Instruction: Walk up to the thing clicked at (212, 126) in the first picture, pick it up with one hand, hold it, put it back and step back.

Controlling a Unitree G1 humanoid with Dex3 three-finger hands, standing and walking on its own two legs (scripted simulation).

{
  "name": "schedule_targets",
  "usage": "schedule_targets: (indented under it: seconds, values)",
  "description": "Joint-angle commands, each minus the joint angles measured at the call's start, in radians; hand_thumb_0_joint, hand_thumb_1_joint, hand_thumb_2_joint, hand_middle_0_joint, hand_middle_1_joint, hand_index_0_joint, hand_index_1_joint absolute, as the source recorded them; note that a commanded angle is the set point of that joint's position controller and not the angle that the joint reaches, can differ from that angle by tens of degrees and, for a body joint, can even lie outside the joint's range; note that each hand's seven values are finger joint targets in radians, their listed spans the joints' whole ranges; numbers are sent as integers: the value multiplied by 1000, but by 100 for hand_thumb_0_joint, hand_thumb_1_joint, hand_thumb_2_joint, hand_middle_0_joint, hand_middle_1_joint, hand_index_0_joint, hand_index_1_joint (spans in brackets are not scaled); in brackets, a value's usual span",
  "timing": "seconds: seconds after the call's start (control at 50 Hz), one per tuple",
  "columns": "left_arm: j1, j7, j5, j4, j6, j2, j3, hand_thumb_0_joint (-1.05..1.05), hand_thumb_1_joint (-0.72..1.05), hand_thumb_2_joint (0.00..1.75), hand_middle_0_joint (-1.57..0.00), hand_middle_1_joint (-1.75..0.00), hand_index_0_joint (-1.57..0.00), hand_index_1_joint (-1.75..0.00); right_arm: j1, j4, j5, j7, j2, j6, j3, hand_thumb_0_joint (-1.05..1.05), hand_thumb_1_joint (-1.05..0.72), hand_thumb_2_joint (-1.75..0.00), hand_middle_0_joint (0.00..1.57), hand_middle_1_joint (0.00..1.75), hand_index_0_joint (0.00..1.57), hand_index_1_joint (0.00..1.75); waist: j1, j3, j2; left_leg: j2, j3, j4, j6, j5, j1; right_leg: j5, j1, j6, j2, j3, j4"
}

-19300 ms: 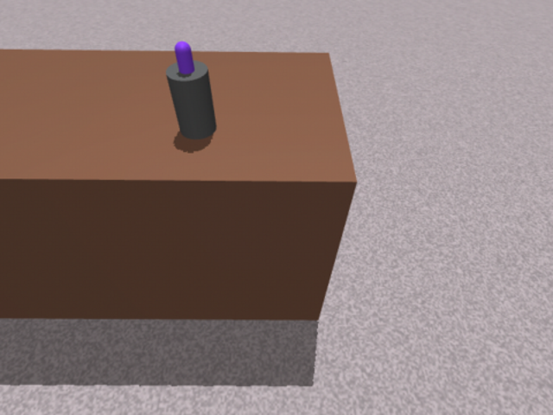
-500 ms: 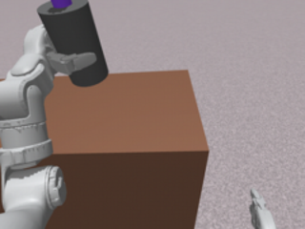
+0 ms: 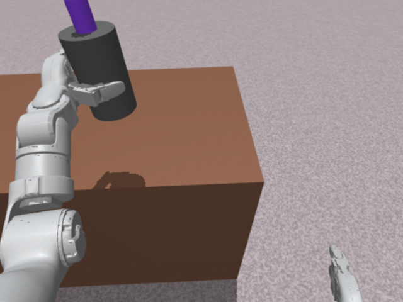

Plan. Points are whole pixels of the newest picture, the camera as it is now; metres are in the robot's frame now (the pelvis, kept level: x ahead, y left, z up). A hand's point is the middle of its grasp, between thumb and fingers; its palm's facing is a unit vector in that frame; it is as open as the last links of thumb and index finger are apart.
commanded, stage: crouch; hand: left
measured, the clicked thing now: (96, 57) +0.44 +0.17 +0.29
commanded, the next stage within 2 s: lower in 1.18 s
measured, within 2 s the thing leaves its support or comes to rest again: neither
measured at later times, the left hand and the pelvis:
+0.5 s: hand (99, 82) +0.49 +0.21 +0.21, palm faces +0.21 -0.98 +0.01, open 11.8 cm; pelvis +0.03 +0.01 +0.00, yaw -1 degrees
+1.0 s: hand (106, 90) +0.51 +0.21 +0.18, palm faces +0.21 -0.98 -0.01, open 11.8 cm; pelvis +0.04 +0.00 +0.00, yaw +0 degrees
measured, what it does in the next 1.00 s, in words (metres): stands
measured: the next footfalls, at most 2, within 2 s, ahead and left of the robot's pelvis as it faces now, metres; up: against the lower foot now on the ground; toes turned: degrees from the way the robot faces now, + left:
none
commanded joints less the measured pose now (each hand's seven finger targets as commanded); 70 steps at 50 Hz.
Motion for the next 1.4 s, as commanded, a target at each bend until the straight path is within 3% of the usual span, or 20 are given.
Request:
schedule_targets:
  seconds: [0.0,0.08,0.24,0.28,0.34,0.4,0.46,0.58,0.64,0.74,0.82,0.94,1.0,1.04,1.1,1.2,1.26,1.28,1.36,1.38]
  values:
    - [-526,-19,0,-130,-172,274,64,0,1,130,-131,-145,-133,-146,-131,-177,-10,0,-115,-64,-44,0,56,-5,5,5,5,5,19,-319,-2,-33,31,-68,34,57,183,116,-10,-17,24,-62,-128]
    - [-533,-16,8,-86,-239,286,68,0,2,130,-130,-145,-132,-146,-106,-164,-13,2,-133,-63,-59,0,56,-5,5,5,5,5,6,-326,-14,-32,34,-61,35,60,183,119,-19,-16,28,-58,-124]
    - [-520,-54,15,-8,-357,250,37,0,1,131,-133,-148,-135,-148,-92,-188,-17,11,-98,-56,-15,0,56,-5,5,5,5,5,-19,-358,-17,-28,39,-47,43,115,186,183,-22,-13,30,-54,-114]
    - [-547,-53,16,-52,-381,285,50,0,2,132,-134,-149,-136,-149,-71,-185,-18,8,-125,-45,-41,0,56,-5,5,5,5,5,-20,-395,36,-28,40,-46,39,135,212,203,-21,-18,28,-52,-112]
    - [-544,-51,20,-46,-393,277,49,0,3,132,-131,-147,-133,-147,-58,-190,-20,10,-114,-37,-34,0,56,-5,5,5,5,5,-20,-411,33,-23,38,-29,40,217,232,274,-2,-17,30,-57,-99]
    - [-524,-45,23,-35,-404,292,67,0,-1,131,-132,-147,-134,-148,-48,-178,-22,9,-141,-21,-65,0,55,-5,5,5,5,5,-19,-397,44,-17,33,-33,38,238,224,286,3,-21,33,-62,-101]
    - [-480,-45,25,21,-412,254,59,0,-3,131,-132,-147,-134,-148,-71,-180,-21,20,-83,-12,-17,0,55,-5,5,5,5,5,-4,-345,27,-17,36,-39,39,225,182,274,7,-22,36,-66,-102]
    - [-453,-56,27,44,-438,261,58,0,0,131,-129,-145,-132,-146,-44,-196,-24,27,-109,18,-32,0,56,-5,5,5,5,5,-11,-377,14,-14,36,-27,44,297,197,333,23,-20,36,-64,-97]
    - [-488,-49,30,13,-446,291,79,0,0,130,-129,-144,-132,-145,-32,-197,-25,27,-143,32,-69,0,55,-5,5,5,5,5,-24,-400,24,-10,32,-21,44,332,231,358,8,-20,36,-65,-96]
    - [-530,-49,35,-6,-489,295,76,0,-3,130,-130,-145,-132,-146,-101,-231,-27,23,-126,40,-52,0,53,-6,5,5,5,5,-32,-427,-1,-16,34,-16,50,294,207,347,38,-13,28,-57,-95]
    - [-501,-62,39,122,-505,283,61,0,0,132,-131,-146,-133,-147,-70,-207,-29,25,-107,63,-28,0,55,-5,5,5,5,5,-51,-405,8,-17,35,-8,53,281,195,338,-2,-13,28,-53,-96]
    - [-545,-70,49,117,-542,363,92,0,6,133,-131,-147,-134,-147,-69,-196,-32,26,-138,84,-61,0,55,-5,5,5,5,5,-53,-403,60,-16,33,-3,49,248,181,307,-46,-18,27,-52,-91]
    - [-574,-72,45,113,-564,344,86,0,5,132,-130,-146,-133,-146,-86,-231,-32,31,-105,90,-32,0,55,-5,5,5,5,5,-55,-420,52,-14,32,4,49,241,162,304,-25,-17,30,-54,-81]
    - [-531,-75,35,192,-567,339,92,0,5,132,-131,-147,-134,-147,-105,-259,-31,24,-147,91,-62,0,54,-5,5,5,5,5,-65,-411,9,-7,25,6,51,211,153,272,-37,-18,35,-56,-81]
    - [-552,-85,45,210,-583,335,77,0,2,132,-131,-147,-134,-147,-99,-252,-32,26,-116,102,-30,0,54,-5,5,5,5,5,-67,-430,25,-8,29,20,54,225,146,286,-55,-17,33,-51,-70]
    - [-568,-87,49,204,-599,393,104,0,4,131,-130,-145,-132,-145,-80,-264,-35,23,-154,121,-64,0,54,-5,5,5,5,5,-64,-466,54,-12,32,38,54,235,126,304,-49,-17,31,-43,-54]
    - [-571,-88,56,225,-612,370,84,0,12,133,-130,-145,-132,-146,-81,-288,-36,27,-138,128,-54,0,55,-5,5,5,5,5,-68,-455,61,-3,25,43,50,233,142,278,-82,-24,39,-52,-48]
    - [-599,-86,57,203,-619,395,98,0,4,127,-131,-144,-132,-145,-50,-258,-38,29,-130,133,-49,0,52,-6,5,5,5,5,-66,-473,90,0,22,52,48,263,154,296,-89,-26,41,-54,-40]
    - [-520,-98,41,329,-632,321,86,0,-2,126,-130,-143,-131,-144,-65,-306,-36,36,-101,138,-15,0,52,-6,5,5,5,5,-92,-421,-8,-3,27,73,63,237,62,309,-84,-15,40,-47,-26]
    - [-498,-99,45,348,-640,342,98,0,-4,127,-129,-144,-131,-145,-61,-302,-39,37,-108,143,-21,0,52,-6,5,5,5,5,-89,-413,-5,-7,32,80,65,223,27,305,-83,-12,36,-41,-20]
